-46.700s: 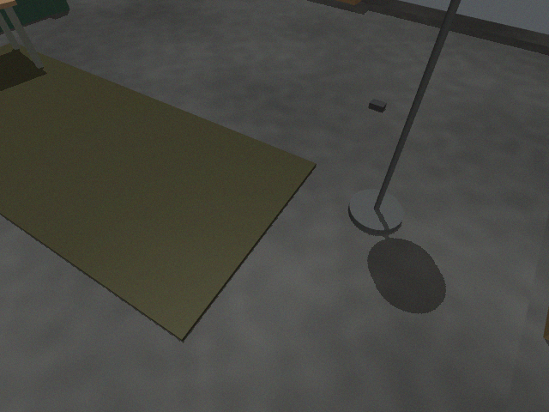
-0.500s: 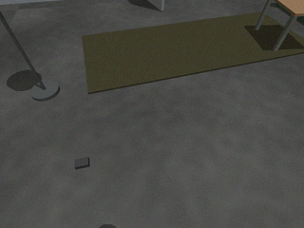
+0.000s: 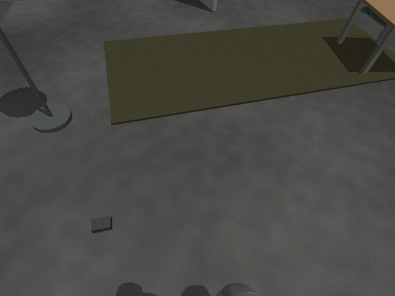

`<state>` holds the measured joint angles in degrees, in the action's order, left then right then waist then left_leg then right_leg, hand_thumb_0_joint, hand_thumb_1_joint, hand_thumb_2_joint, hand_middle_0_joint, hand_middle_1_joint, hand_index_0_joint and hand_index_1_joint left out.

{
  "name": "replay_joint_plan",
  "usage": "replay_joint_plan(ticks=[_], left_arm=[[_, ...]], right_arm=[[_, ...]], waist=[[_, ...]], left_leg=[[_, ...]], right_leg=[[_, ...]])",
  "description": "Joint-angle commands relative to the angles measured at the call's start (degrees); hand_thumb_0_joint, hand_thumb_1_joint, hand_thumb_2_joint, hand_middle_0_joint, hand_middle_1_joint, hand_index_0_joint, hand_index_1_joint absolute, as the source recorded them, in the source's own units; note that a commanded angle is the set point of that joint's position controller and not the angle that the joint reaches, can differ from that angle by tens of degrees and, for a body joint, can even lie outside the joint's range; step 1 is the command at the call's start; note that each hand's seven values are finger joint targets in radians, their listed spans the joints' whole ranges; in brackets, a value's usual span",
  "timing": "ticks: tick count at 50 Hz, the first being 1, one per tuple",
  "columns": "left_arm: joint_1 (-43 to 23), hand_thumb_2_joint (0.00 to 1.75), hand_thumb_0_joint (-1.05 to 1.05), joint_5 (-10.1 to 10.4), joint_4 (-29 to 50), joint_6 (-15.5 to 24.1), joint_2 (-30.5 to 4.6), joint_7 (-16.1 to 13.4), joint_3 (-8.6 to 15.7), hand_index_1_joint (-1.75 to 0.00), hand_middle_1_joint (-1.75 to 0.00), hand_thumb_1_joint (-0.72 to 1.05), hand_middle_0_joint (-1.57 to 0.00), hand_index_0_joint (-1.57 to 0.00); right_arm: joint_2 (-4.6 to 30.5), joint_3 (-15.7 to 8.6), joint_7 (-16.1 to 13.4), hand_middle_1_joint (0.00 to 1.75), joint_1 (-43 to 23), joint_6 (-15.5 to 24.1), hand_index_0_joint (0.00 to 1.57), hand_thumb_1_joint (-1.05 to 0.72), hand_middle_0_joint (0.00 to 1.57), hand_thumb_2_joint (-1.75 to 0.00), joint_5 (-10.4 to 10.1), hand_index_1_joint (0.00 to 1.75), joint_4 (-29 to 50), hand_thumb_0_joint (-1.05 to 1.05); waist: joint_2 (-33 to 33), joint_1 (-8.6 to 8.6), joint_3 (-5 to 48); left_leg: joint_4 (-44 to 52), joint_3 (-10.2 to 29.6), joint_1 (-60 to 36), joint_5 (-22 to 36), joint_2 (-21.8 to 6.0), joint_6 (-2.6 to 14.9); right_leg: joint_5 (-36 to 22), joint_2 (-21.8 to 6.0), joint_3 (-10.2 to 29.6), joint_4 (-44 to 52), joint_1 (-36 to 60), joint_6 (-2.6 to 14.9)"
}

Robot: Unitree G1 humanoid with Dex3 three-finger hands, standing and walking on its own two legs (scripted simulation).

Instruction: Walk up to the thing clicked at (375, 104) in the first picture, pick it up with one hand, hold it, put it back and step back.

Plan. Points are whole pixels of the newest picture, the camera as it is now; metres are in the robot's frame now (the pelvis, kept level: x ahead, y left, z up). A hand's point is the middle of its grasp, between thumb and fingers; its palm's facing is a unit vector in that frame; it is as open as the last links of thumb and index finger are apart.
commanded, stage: walk up
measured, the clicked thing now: (101, 224) +0.51 +0.45 -0.76
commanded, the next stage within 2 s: none
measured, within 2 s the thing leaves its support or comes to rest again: neither
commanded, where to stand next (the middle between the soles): +0.63 -0.04 m, yaw -1 degrees
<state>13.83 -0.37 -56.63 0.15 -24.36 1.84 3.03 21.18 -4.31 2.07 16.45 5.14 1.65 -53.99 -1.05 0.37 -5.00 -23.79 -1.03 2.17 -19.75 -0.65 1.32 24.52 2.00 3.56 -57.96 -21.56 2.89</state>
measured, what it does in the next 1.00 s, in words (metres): walks ahead: right foot, then left foot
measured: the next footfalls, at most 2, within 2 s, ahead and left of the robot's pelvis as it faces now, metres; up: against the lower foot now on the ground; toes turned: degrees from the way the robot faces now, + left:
right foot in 0.20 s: +0.28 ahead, -0.12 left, +0.00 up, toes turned -4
left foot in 0.64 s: +0.37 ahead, +0.13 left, +0.00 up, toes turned +4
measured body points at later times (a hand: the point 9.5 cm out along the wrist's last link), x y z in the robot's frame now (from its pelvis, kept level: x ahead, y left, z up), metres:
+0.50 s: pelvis +0.19 -0.01 -0.01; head +0.19 -0.02 +0.44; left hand +0.27 +0.29 -0.11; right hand +0.24 -0.33 -0.12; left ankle +0.27 +0.14 -0.70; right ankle +0.24 -0.11 -0.74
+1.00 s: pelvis +0.36 +0.01 +0.00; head +0.39 +0.03 +0.45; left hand +0.47 +0.32 -0.13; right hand +0.35 -0.31 -0.10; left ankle +0.33 +0.13 -0.74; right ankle +0.47 -0.16 -0.70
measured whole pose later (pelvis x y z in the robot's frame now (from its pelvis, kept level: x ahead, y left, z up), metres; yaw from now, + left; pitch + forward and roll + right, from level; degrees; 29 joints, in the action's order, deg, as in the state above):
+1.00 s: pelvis +0.36 +0.01 +0.00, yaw -4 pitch -3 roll +1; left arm 14.4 -1.0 -51.0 0.1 -24.7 5.0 3.8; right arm 22.2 -2.5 2.1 24.3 5.6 1.1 -48.3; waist -3.5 1.8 -5.1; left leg -23.9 -7.2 3.8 -17.2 -2.5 0.0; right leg 10.4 -5.1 1.7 -42.8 -29.1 0.6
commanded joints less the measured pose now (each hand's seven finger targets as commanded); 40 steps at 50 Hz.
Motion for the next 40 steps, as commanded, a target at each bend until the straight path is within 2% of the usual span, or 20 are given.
replay_joint_plan(ticks=[1,5,8,10,11,12,13,14,18,20,24,27,30,31,32,33,34,35,38,40], left_arm=[[-4.16,0.9,0.0,0.52,8.35,2.04,-8.44,1.09,1.76,-0.3,-0.3,0.9,-0.2,-0.2],[-9.42,0.9,0.0,-0.22,11.74,2.69,-7.37,1.98,1.59,-0.3,-0.3,0.9,-0.2,-0.2],[-0.68,0.9,0.0,-0.49,9.05,2.71,-8.34,1.42,3.55,-0.3,-0.3,0.9,-0.2,-0.2],[8.06,0.9,0.0,-0.75,6.43,2.87,-11.1,0.88,5.58,-0.3,-0.3,0.9,-0.2,-0.2],[13.43,0.9,0.0,-0.89,6.47,2.99,-13.92,0.43,6.9,-0.3,-0.3,0.9,-0.2,-0.2],[12.72,0.9,0.0,-0.24,8.57,3.37,-17.14,0.24,6.78,-0.3,-0.3,0.9,-0.2,-0.2],[5.52,0.9,0.0,0.29,10.59,3.48,-18.01,0.28,6.84,-0.3,-0.3,0.9,-0.2,-0.2],[1.94,0.9,0.0,0.51,11.24,3.24,-16.3,0.07,6.45,-0.3,-0.3,0.9,-0.2,-0.2],[-2.28,0.9,0.0,0.04,11.38,4.21,-10.83,0.15,4.89,-0.3,-0.3,0.9,-0.2,-0.2],[-2.98,0.9,0.0,-0.27,12.57,4.73,-10.96,0.44,4.91,-0.3,-0.3,0.9,-0.2,-0.2],[-1.97,0.9,0.0,-1.01,14.34,4.66,-12.67,1.31,5.54,-0.3,-0.3,0.9,-0.2,-0.2],[-0.78,0.9,0.0,-1.13,14.26,3.97,-13.01,1.77,5.42,-0.3,-0.3,0.9,-0.2,-0.2],[-3.83,0.9,0.0,-1.42,15.02,3.39,-12.18,1.83,4.7,-0.3,-0.3,0.9,-0.2,-0.2],[-3.45,0.9,0.0,-1.66,15.18,2.99,-9.65,1.71,3.93,-0.3,-0.3,0.9,-0.2,-0.2],[0.13,0.9,0.0,-1.36,15.19,2.58,-5.07,1.65,2.64,-0.3,-0.3,0.9,-0.2,-0.2],[2.66,0.9,0.0,-0.47,14.54,2.35,-3.63,1.43,2.16,-0.3,-0.3,0.9,-0.2,-0.2],[3.32,0.9,0.0,-0.79,13.02,2.19,-10.1,0.9,3.54,-0.3,-0.3,0.9,-0.2,-0.2],[2.17,0.9,0.0,-0.88,12.62,2.35,-11.85,0.85,3.81,-0.3,-0.3,0.9,-0.2,-0.2],[4.66,0.9,0.0,-0.33,9.1,2.55,-12.27,1.21,4.2,-0.3,-0.3,0.9,-0.2,-0.2],[5.76,0.9,0.0,-0.2,8.35,2.23,-11.37,1.76,3.96,-0.3,-0.3,0.9,-0.2,-0.2]], right_arm=[[13.96,-3.28,-1.56,0.3,0.95,-0.46,0.2,-0.9,0.2,-0.9,-1.18,0.3,5.22,0.0],[14.99,-3.34,-1.26,0.3,0.89,-0.63,0.2,-0.9,0.2,-0.9,-1.11,0.3,7.61,0.0],[14.8,-3.26,-1.6,0.3,0.38,-0.58,0.2,-0.9,0.2,-0.9,-1.3,0.3,9.5,0.0],[12.16,-2.36,-1.66,0.3,3.26,-0.62,0.2,-0.9,0.2,-0.9,-1.76,0.3,9.93,0.0],[10.61,-1.74,-1.57,0.3,6.53,-0.81,0.2,-0.9,0.2,-0.9,-1.66,0.3,9.89,0.0],[10.41,-1.74,-1.56,0.3,9.34,-1.42,0.2,-0.9,0.2,-0.9,-2.43,0.3,10.53,0.0],[15.02,-2.79,-1.92,0.3,9.82,-2.06,0.2,-0.9,0.2,-0.9,-1.67,0.3,9.06,0.0],[16.37,-3.08,-1.71,0.3,7.42,-1.83,0.2,-0.9,0.2,-0.9,-1.48,0.3,8.36,0.0],[13.16,-2.48,-0.26,0.3,10.11,-2.14,0.2,-0.9,0.2,-0.9,-1.69,0.3,6.33,0.0],[12.14,-2.81,0.53,0.3,11.79,-2.31,0.2,-0.9,0.2,-0.9,-0.7,0.3,6.15,0.0],[11.92,-3.16,1.47,0.3,7.56,-1.75,0.2,-0.9,0.2,-0.9,0.12,0.3,8.28,0.0],[12.18,-3.63,1.3,0.3,5.88,-0.96,0.2,-0.9,0.2,-0.9,0.31,0.3,8.64,0.0],[12.9,-4.36,0.4,0.3,12.8,0.12,0.2,-0.9,0.2,-0.9,0.48,0.3,6.13,0.0],[14.57,-4.96,-0.19,0.3,17.48,0.66,0.2,-0.9,0.2,-0.9,0.51,0.3,4.49,0.0],[17.93,-5.59,-1.03,0.3,19.47,1.14,0.2,-0.9,0.2,-0.9,1.17,0.3,4.67,0.0],[20.51,-5.36,-1.47,0.3,16.0,1.72,0.2,-0.9,0.2,-0.9,1.61,0.3,7.11,0.0],[22.3,-5.51,-1.63,0.3,10.17,1.71,0.2,-0.9,0.2,-0.9,0.11,0.3,9.36,0.0],[22.09,-5.23,-1.55,0.3,7.62,1.76,0.2,-0.9,0.2,-0.9,-0.61,0.3,9.63,0.0],[17.39,-3.58,-1.61,0.3,5.94,2.42,0.2,-0.9,0.2,-0.9,-0.59,0.3,9.41,0.0],[17.05,-3.39,-1.54,0.3,6.02,2.6,0.2,-0.9,0.2,-0.9,-1.05,0.3,9.16,0.0]], waist=[[7.85,1.07,-0.64],[9.87,2.43,-2.28],[8.03,-2.69,4.46],[-0.62,-6.87,10.05],[-8.62,-9.25,12.63],[-14.05,-7.23,12.41],[-9.6,-5.25,8.74],[-6.2,-4.41,3.37],[-2.44,0.5,-3.65],[-3.96,1.18,-1.87],[-8.53,-0.34,0.24],[-8.74,-1.11,2.61],[-3.09,3.64,4.82],[4.45,5.86,5.95],[18.21,6.35,5.39],[18.24,3.73,1.84],[9.18,2.54,-1.95],[8.49,1.65,-5.29],[7.2,-0.09,-3.53],[9.12,-0.27,-2.39]], left_leg=[[6.46,5.36,-8.34,35.76,-10.37,6.96],[5.7,1.53,-1.3,33.96,-9.28,6.71],[-5.25,2.94,4.34,37.78,-10.83,6.21],[-22.15,1.34,13.82,32.43,-6.82,4.78],[-40.11,-1.28,19.61,18.13,0.15,3.63],[-49.47,1.61,26.58,-10.81,6.85,2.59],[-53.93,5.46,25.73,-13.19,2.91,2.5],[-54.54,5.74,26.76,-10.95,0.96,2.53],[-42.42,5.7,20.88,0.39,-3.05,1.92],[-36.71,3.23,20.62,2.82,-3.47,0.36],[-20.07,-0.63,20.73,-0.24,-4.68,-2.06],[-14.8,-2.19,15.36,4.42,-3.91,-2.32],[-10.7,-3.18,1.15,8.29,-2.42,-1.03],[-8.37,-1.7,-5.21,2.04,-1.9,0.06],[3.85,13.09,-7.21,-17.0,-10.22,2.47],[14.49,38.15,-2.79,-30.33,-22.92,5.73],[17.42,40.54,4.22,-33.82,-26.12,9.47],[17.82,39.54,8.05,-31.35,-26.78,11.95],[14.27,18.19,8.64,-9.91,-16.89,6.67],[12.77,10.98,8.29,-2.12,-15.01,7.34]], right_leg=[[-7.94,-2.5,-1.67,8.81,-12.31,-1.12],[-17.53,-3.44,-7.04,26.28,-2.32,-0.67],[-21.81,-2.61,-6.6,24.2,14.56,1.26],[-19.78,-2.52,-4.82,23.38,30.32,3.02],[-9.56,-10.03,7.4,29.84,34.09,6.66],[0.57,-25.3,34.72,42.79,31.52,12.13],[17.04,-27.25,40.14,46.15,23.15,14.86],[21.73,-26.06,36.47,48.29,16.5,15.21],[8.0,-14.98,12.99,48.12,-0.67,8.26],[5.28,-13.11,7.9,47.6,0.27,8.85],[8.29,-13.43,5.14,47.11,1.4,9.51],[9.83,-13.62,5.67,44.58,-0.21,8.61],[16.18,-12.02,4.07,34.75,-8.99,6.61],[16.51,-8.67,1.31,23.87,-14.14,5.48],[12.29,-2.04,-4.14,6.01,-20.31,2.83],[5.37,3.42,-1.31,-6.26,-26.85,0.08],[1.78,-1.14,3.74,-7.25,-24.46,0.18],[-0.43,-4.4,4.47,-7.26,-23.16,0.26],[-7.53,-5.2,4.99,-3.09,-16.03,-1.16],[-10.2,-5.44,2.71,-0.74,-13.55,-2.5]])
